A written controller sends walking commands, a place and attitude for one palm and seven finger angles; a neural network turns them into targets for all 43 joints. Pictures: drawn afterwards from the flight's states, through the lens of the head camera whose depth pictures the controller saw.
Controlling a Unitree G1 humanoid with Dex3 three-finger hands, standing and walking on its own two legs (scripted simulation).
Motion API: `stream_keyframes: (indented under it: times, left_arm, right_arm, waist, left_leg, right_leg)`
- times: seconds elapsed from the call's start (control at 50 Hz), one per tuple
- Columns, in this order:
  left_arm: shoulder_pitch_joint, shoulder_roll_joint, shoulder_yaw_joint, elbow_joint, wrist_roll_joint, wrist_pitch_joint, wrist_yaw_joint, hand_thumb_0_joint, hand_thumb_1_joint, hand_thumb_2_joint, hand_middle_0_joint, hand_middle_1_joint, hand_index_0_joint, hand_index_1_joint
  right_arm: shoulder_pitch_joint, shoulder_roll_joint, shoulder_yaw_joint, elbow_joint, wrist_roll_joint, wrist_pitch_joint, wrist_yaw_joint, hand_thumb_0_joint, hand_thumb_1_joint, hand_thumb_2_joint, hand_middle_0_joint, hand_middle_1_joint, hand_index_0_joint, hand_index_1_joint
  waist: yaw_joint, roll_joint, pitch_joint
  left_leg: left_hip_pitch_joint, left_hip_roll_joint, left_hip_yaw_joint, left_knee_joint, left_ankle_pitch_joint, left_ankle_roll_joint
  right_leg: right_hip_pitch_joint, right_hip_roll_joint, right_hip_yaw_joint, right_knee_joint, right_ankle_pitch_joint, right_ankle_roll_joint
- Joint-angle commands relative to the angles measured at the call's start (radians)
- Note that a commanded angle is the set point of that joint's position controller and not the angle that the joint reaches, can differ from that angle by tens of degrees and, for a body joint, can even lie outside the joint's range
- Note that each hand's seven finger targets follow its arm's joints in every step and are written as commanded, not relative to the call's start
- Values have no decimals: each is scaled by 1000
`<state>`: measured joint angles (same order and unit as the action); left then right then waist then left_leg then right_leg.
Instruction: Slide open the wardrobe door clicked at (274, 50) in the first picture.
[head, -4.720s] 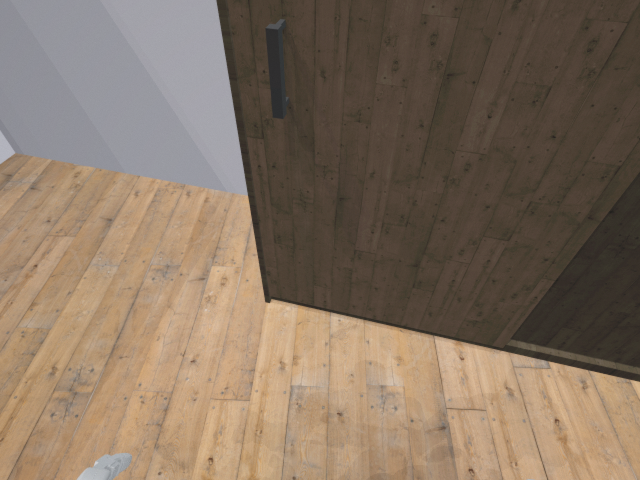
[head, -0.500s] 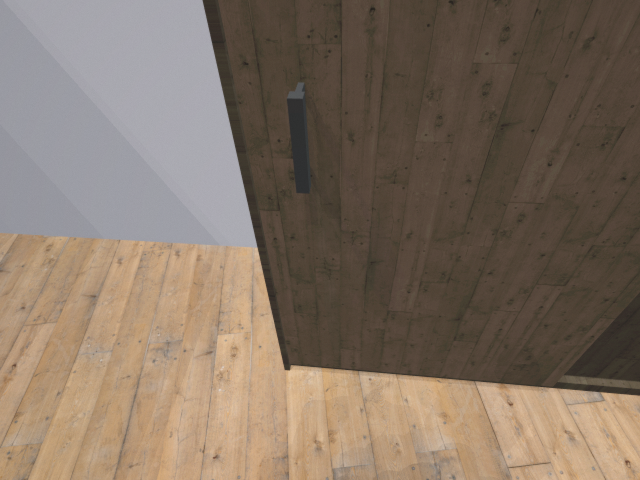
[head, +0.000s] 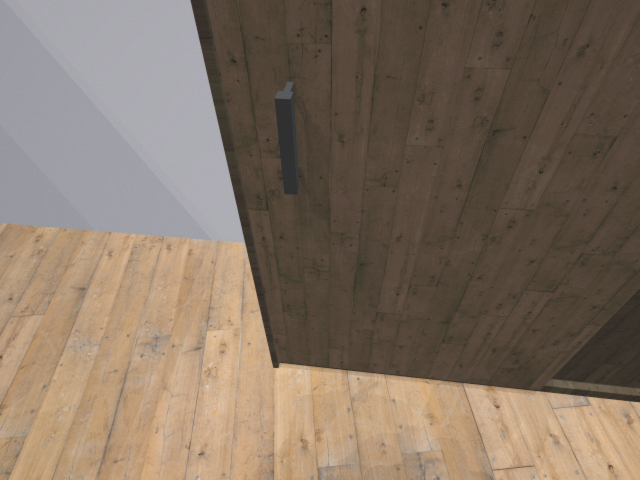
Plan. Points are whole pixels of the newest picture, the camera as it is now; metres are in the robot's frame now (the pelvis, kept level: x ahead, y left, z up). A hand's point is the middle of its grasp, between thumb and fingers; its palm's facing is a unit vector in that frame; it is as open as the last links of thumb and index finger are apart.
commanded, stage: come to a stop and stand still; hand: left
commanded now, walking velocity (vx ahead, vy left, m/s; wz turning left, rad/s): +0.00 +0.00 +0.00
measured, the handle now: (290, 140) +0.58 +0.07 +0.14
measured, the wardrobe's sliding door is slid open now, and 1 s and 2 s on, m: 0.00 0.00 0.00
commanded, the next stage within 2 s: look again from close up in 0.94 s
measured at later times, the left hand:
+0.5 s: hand out of the picture +0.04 +0.16 -0.16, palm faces +0.03 -0.98 -0.21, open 7.4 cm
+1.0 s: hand out of the picture +0.06 +0.15 -0.16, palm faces +0.03 -0.97 -0.24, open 7.4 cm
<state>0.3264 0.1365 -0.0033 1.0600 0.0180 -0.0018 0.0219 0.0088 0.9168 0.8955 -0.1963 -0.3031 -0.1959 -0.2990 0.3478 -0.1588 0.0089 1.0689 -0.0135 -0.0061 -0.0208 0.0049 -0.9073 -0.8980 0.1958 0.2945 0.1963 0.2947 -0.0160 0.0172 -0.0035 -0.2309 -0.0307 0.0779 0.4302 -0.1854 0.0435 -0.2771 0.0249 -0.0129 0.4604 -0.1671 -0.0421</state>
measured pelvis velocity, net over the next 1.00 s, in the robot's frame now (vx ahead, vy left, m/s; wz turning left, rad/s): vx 0.04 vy -0.04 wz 0.01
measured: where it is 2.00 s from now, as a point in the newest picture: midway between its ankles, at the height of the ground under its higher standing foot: outside the picture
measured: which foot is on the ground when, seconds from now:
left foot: down 0.00-1.00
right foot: down 0.00-1.00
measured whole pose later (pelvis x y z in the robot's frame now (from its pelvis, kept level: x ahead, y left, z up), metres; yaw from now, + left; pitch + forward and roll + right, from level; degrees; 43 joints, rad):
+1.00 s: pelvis +0.04 -0.04 +0.00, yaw +1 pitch -2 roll +1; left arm 0.28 0.18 0.00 1.08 0.01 -0.03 0.02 0.00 0.90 0.90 -0.20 -0.30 -0.20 -0.30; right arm 0.29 -0.19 0.02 1.11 -0.01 -0.02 -0.03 0.00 -0.91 -0.90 0.20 0.29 0.20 0.29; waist -0.01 0.02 0.02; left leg -0.12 0.01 0.04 0.37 -0.21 -0.01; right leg -0.15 0.07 -0.04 0.38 -0.19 -0.09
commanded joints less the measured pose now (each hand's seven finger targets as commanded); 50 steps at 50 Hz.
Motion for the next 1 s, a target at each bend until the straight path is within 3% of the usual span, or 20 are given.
stream_keyframes:
  times: [0.0,0.18,0.3,0.38,0.44,0.5,0.56,0.64,0.78,0.98]
  left_arm:
    - [37,102,15,-38,-4,-29,10,0,900,900,-200,-300,-200,-300]
    - [31,106,9,-21,-9,-38,15,0,900,900,-200,-300,-200,-300]
    - [33,112,10,-14,-9,-36,14,0,900,900,-200,-300,-200,-300]
    - [29,121,10,-13,-9,-38,15,0,900,900,-200,-300,-200,-300]
    - [23,124,11,-14,-10,-39,15,0,900,900,-200,-300,-200,-300]
    - [25,133,13,-16,-10,-42,16,0,900,900,-200,-300,-200,-300]
    - [21,139,15,-17,-9,-42,16,0,900,900,-200,-300,-200,-300]
    - [13,143,16,-17,-11,-39,15,0,900,900,-200,-300,-200,-300]
    - [4,163,19,-20,-10,-42,16,0,900,900,-200,-300,-200,-300]
    - [-11,185,25,-22,-10,-40,16,0,900,900,-200,-300,-200,-300]
  right_arm:
    - [59,-87,-16,-27,-1,-27,-6,0,-900,-900,200,300,200,300]
    - [54,-86,-8,-3,3,-36,-10,0,-900,-900,200,300,200,300]
    - [39,-90,-6,5,2,-36,-13,0,-900,-900,200,300,200,300]
    - [35,-94,-8,8,3,-35,-14,0,-900,-900,200,300,200,300]
    - [31,-100,-8,11,2,-34,-14,0,-900,-900,200,300,200,300]
    - [26,-106,-9,11,2,-37,-15,0,-900,-900,200,300,200,300]
    - [22,-108,-10,11,2,-36,-16,0,-900,-900,200,300,200,300]
    - [14,-116,-9,14,0,-34,-17,0,-900,-900,200,300,200,300]
    - [8,-131,-11,12,1,-36,-18,0,-900,-900,200,300,200,300]
    - [1,-139,-13,14,-1,-27,-16,0,-900,-900,200,300,200,300]
  waist:
    - [3,-29,68]
    - [2,-24,55]
    - [9,-6,68]
    - [7,-46,63]
    - [6,-36,67]
    - [8,-22,38]
    - [10,-29,50]
    - [10,-21,70]
    - [10,-27,50]
    - [11,-38,86]
  left_leg:
    - [-62,119,-151,-134,-151,-2]
    - [-9,127,-132,-123,-13,-12]
    - [-7,128,-129,-133,-7,-14]
    - [10,125,-122,-122,12,-16]
    - [16,124,-121,-126,8,-17]
    - [34,127,-119,-119,47,-17]
    - [33,129,-118,-117,49,-18]
    - [32,130,-117,-130,21,-20]
    - [47,132,-111,-121,54,-21]
    - [33,121,-97,-113,0,-25]
  right_leg:
    - [4,-115,172,-135,-166,-23]
    - [51,-120,156,-137,-34,-23]
    - [71,-118,151,-140,-16,-21]
    - [81,-124,151,-150,3,-22]
    - [79,-123,152,-158,-11,-22]
    - [108,-124,148,-145,59,-22]
    - [112,-124,145,-147,75,-23]
    - [99,-122,149,-160,25,-24]
    - [128,-126,148,-153,103,-23]
    - [112,-132,167,-201,17,-8]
